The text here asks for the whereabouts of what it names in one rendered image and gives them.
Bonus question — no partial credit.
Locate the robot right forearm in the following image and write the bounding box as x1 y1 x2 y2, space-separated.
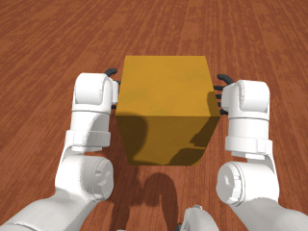
220 80 279 196

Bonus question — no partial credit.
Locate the right robot upper arm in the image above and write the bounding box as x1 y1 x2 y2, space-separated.
216 161 308 231

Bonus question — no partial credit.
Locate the robot left forearm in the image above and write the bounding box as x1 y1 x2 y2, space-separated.
55 72 118 190

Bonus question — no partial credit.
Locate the right robot thigh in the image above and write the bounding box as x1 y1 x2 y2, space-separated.
182 207 219 231

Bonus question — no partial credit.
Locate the left robot upper arm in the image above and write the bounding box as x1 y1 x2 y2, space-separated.
0 154 114 231

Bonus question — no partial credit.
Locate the carton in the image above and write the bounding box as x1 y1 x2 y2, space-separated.
115 55 221 167

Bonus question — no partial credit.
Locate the left robot hand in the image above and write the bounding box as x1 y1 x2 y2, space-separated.
103 68 121 110

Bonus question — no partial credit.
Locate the right robot hand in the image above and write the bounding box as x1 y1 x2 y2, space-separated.
213 74 234 116

